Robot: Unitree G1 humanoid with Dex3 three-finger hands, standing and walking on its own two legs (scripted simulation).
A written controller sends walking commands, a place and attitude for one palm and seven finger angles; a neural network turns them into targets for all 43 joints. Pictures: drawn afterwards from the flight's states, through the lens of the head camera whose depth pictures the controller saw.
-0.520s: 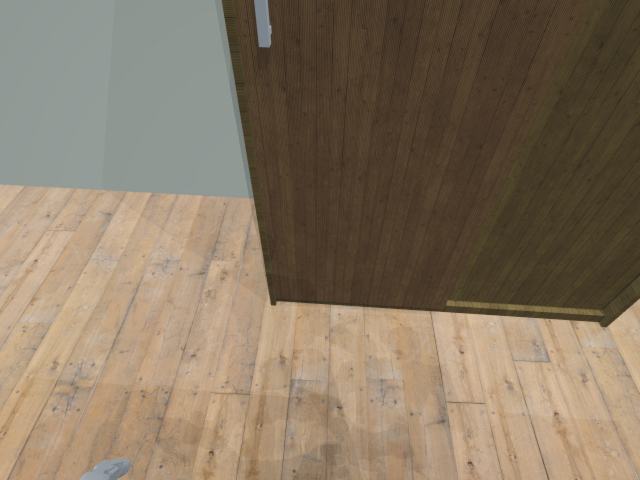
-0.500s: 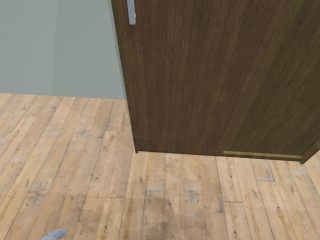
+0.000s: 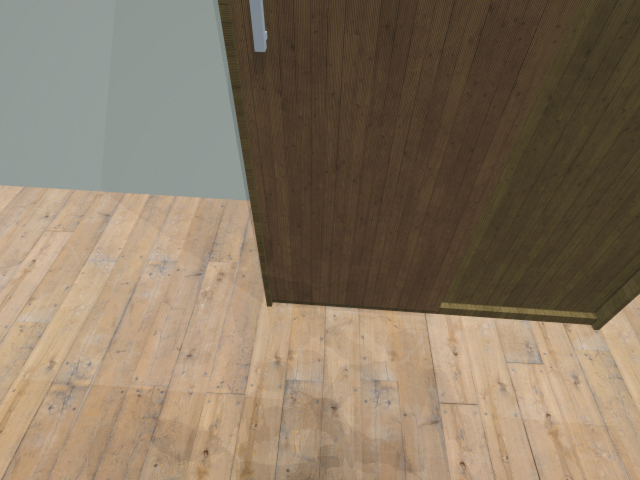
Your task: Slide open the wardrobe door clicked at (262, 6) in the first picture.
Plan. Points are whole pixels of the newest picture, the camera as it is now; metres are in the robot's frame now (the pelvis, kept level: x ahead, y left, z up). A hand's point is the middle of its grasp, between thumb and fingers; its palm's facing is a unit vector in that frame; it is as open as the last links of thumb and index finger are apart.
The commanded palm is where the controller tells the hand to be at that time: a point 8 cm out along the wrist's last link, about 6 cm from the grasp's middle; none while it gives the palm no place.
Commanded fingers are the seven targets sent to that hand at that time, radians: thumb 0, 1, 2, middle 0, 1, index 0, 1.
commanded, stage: stand and wait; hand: left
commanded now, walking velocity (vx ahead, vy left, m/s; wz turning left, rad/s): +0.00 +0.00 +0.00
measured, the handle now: out of the picture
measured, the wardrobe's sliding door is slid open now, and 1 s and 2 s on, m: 0.00 0.00 0.00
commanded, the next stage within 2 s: look at it before walking up in 0.30 s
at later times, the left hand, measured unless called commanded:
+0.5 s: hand out of the picture +0.07 +0.24 -0.15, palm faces -0.03 -0.94 -0.33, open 7.4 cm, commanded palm none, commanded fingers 0.00 0.90 0.90 -0.20 -0.30 -0.20 -0.30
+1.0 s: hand out of the picture +0.06 +0.24 -0.15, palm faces -0.02 -0.94 -0.34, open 7.4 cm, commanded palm none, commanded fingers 0.00 0.90 0.90 -0.20 -0.30 -0.20 -0.30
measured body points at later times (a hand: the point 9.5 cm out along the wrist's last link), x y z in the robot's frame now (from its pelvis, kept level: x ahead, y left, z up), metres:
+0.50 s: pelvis -0.01 +0.00 +0.00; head +0.00 -0.01 +0.45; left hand +0.07 +0.29 -0.13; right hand +0.06 -0.30 -0.14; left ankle +0.00 +0.12 -0.74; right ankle +0.00 -0.12 -0.74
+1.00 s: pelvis -0.01 -0.01 +0.00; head +0.00 -0.01 +0.45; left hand +0.07 +0.29 -0.13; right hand +0.07 -0.30 -0.13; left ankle +0.00 +0.12 -0.74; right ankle +0.00 -0.12 -0.74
